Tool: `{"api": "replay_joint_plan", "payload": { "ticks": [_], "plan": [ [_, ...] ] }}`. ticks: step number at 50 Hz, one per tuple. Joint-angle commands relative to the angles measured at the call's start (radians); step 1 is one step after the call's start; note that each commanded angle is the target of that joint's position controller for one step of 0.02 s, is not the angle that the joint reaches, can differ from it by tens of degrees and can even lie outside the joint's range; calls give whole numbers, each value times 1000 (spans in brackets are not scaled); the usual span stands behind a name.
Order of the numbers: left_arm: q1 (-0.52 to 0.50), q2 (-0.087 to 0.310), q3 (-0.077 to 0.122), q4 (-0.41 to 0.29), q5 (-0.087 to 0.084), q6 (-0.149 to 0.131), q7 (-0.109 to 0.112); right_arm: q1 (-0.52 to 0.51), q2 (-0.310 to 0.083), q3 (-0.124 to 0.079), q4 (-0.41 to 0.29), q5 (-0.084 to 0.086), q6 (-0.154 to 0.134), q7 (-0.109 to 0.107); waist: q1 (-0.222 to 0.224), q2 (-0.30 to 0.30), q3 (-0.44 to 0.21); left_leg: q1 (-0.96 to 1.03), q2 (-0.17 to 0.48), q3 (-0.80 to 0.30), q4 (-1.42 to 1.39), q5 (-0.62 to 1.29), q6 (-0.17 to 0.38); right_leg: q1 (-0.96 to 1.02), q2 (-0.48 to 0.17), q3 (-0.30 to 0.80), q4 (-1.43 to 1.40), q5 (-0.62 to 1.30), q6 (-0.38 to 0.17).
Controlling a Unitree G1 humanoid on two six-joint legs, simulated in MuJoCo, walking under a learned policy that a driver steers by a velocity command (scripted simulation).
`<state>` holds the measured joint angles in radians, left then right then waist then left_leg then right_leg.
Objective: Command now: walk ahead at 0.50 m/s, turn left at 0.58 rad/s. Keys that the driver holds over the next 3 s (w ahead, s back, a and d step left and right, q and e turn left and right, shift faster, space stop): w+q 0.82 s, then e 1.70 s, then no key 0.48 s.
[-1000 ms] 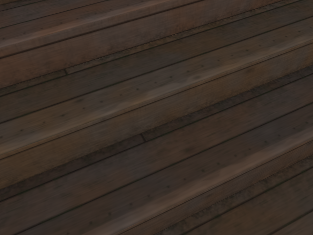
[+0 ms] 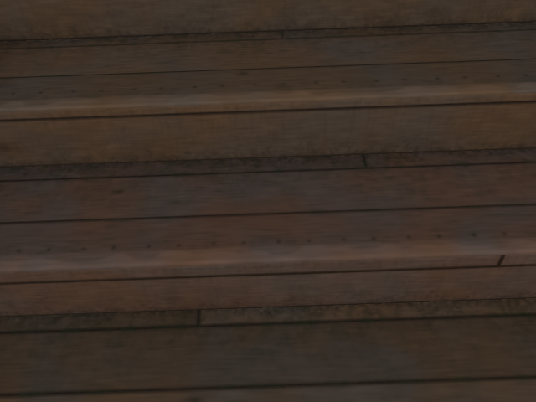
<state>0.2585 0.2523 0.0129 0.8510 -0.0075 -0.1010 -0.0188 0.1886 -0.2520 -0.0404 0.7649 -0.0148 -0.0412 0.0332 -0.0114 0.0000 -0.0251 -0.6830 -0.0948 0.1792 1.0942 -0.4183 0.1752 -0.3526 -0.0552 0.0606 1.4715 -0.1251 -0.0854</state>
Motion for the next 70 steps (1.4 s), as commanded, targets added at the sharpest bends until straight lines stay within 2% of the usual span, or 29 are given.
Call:
{"api": "replay_joint_plan", "payload": {
  "ticks": [1, 7, 12, 16, 18, 20, 22, 23, 24, 25, 27, 29, 32, 35, 39, 44, 48, 51, 53, 54, 55, 57, 60, 62, 64, 66, 68, 69, 70],
  "plan": [
    [-128, -87, -30, -205, 23, -47, -32, 140, 109, 47, 59, -7, -33, 10, 71, -73, 16, 212, 195, -744, -672, -228, 44, -523, 6, 91, 450, 46, -81],
    [-134, -120, -84, -242, 33, -23, -40, 159, 52, 48, 99, 10, -14, 17, 107, -49, 52, 208, 127, -474, -681, 74, -46, -867, -50, -34, 547, 122, -23],
    [-334, -208, -123, -314, 13, -32, -17, 347, 41, 53, 183, -10, 2, -8, -14, 150, 52, 416, 166, -621, -712, 98, -13, -1200, -37, -125, 735, 56, 42],
    [-688, -232, -164, -468, 45, -63, -7, 446, 67, 41, 187, 30, 32, -63, -110, 142, 59, 426, 226, -681, -964, 260, 55, -1034, -24, -221, 190, -52, 84],
    [-615, -180, -136, -474, 30, -53, -2, 340, 29, 29, 157, 39, 23, -80, -15, 185, -3, 443, 233, -562, -1028, 610, 66, -661, -16, -257, -146, -150, 55],
    [-260, -8, -36, -389, 11, -50, 22, 290, -78, 8, 141, 6, 7, -84, 160, 305, -265, 559, 238, -490, -820, 1590, 29, -112, 115, -252, -254, -241, 19],
    [140, 201, 42, -292, 22, -35, 25, 93, -149, -16, 71, -2, -36, -74, 345, 243, -431, 542, 206, -522, -312, 1747, 9, 270, -39, 143, -561, -345, -74],
    [225, 259, 59, -218, 82, -26, 24, 136, 35, 10, 26, 7, -66, -44, 230, -374, -539, 181, -12, -476, 97, 729, -34, 597, -275, 629, -922, -183, -201],
    [205, 182, 53, -220, 90, -1, 59, 184, 50, 16, 27, -24, -84, 3, 220, -492, -577, 3, -108, -572, 553, 259, -71, 617, -410, 1117, -1181, -233, -278],
    [115, 60, 32, -184, 39, 24, 79, 62, 16, 1, -30, -14, -74, 36, 166, -308, -346, -135, -37, -491, 749, 253, -73, 411, -391, 951, -1157, -423, -218],
    [35, -145, -22, -48, 43, 40, 73, -43, 92, 39, -134, 2, -29, 49, 23, 8, 14, -229, 67, -339, 846, 275, -32, -40, -326, 466, -1064, -539, -106],
    [-33, -180, -31, 10, 66, 28, 54, 100, 127, 55, -105, 39, 7, 42, -83, -14, 79, -210, 95, -351, 930, 291, -14, -200, -277, 190, -1079, -374, -39],
    [-26, -128, -22, 66, 51, 17, 9, 81, 177, 89, -131, 47, 24, 21, -121, -3, 109, -339, 126, -337, 816, 376, -11, -207, -204, -100, -1118, -229, 17],
    [-20, -44, -18, 23, 72, 12, 15, -40, 90, 80, -162, 15, 19, -11, -75, -9, 81, -271, 95, -209, 597, 520, -111, -258, -157, -244, -1179, -182, -49],
    [154, 65, 5, 24, 70, 1, 29, -143, 79, 66, -165, 31, 22, -26, 35, -32, -20, -491, 159, -241, 570, 542, -129, 204, -276, -167, -1187, -75, -72],
    [291, 24, 23, 52, 57, 44, 76, -313, 130, 74, -219, 40, 25, 10, 116, -50, 160, -810, 229, -304, 537, 238, -163, 556, -344, -127, -1211, 229, -61],
    [203, 59, 27, 23, 12, 94, 97, -419, 149, 98, -263, 22, 1, 51, 97, -38, 77, -237, 216, -6, 42, 278, -168, 328, -219, -246, -1245, 654, -74],
    [317, 126, 35, 52, -1, 96, 69, -202, 9, 30, -190, 44, -49, 17, 7, -107, -128, 403, 31, 46, -546, 441, -164, 385, -143, -165, -866, 1214, -24],
    [80, 142, 43, -7, 4, 40, 49, 102, -111, -27, -58, 4, -13, -48, -145, -207, -158, 882, 231, -224, -864, 1041, -129, 48, -42, -144, -529, 424, 75],
    [25, -38, 15, -32, 57, -9, 22, 275, -225, -38, 0, -66, 10, -75, -166, 103, -264, 1315, 455, -376, -520, 2012, -19, -482, 97, -128, 56, -649, 126],
    [79, -97, 17, -25, 5, -54, 4, 393, -235, -49, 31, -119, 17, -90, -201, 164, -470, 1425, 673, -467, -430, 2216, 155, -728, 124, 127, 524, -715, 109],
    [-133, -95, 15, -131, -72, -23, 13, 351, -127, -35, 117, -63, 39, -71, -194, 193, -363, 1377, 598, -387, -602, 1408, 120, -1087, 60, 56, 820, -689, 96],
    [-219, -231, -80, -342, -36, 69, 11, -6, 18, 12, 114, 10, 61, -71, 93, 151, -66, 733, 535, -178, -846, 609, -85, -1015, -44, 38, 799, -589, 57],
    [-159, -149, -83, -405, -5, 79, 15, -335, -83, 13, 17, -18, 85, -79, 251, 190, 31, 137, 337, 124, -1023, 722, -132, -462, -21, -91, 164, -437, 72],
    [127, -44, -29, -262, 19, 74, 55, -323, -232, -30, -2, -64, 36, -75, 303, 217, -120, 103, 309, 172, -938, 1362, -68, 0, 124, -228, 98, -184, 105],
    [437, 60, 29, -132, 56, 94, 95, -415, -284, -43, -15, -16, 24, -65, 402, 263, -274, 433, 347, 114, -710, 1887, -98, 93, 146, -194, -53, -289, 92],
    [332, 224, 86, -133, 84, 124, 87, -337, -160, -8, -30, 39, 26, -68, 311, -60, -168, 317, 285, -64, -114, 873, -152, 155, 125, 137, -711, 63, -59],
    [76, 346, 90, -224, 102, 128, 80, -143, -105, -1, -26, -21, 23, -45, 91, -447, -193, 117, -10, -197, 500, 57, -234, 107, -75, 758, -1023, 560, -214],
    [-95, 285, 53, -322, 98, 131, 49, 52, -93, -14, 3, -17, 1, -6, 22, -330, -304, 50, -12, -373, 855, 23, -221, 75, -190, 972, -1136, 285, -235]
  ]
}}
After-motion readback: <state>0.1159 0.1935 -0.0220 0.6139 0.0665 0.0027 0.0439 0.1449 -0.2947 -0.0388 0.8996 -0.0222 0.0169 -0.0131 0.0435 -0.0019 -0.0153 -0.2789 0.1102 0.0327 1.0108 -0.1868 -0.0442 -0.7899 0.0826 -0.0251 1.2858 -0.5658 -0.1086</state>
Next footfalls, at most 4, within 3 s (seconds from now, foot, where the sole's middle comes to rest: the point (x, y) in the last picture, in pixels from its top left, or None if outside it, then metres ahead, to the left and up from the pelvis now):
0.44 right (326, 361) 0.53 -0.08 -0.52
1.06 left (137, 352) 0.56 0.32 -0.52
1.36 right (195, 193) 0.88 0.20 -0.35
2.08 left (76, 194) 0.88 0.48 -0.35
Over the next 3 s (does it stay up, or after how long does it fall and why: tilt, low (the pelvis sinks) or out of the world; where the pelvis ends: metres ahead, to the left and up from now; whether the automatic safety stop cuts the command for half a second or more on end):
stays up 0.76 0.32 0.41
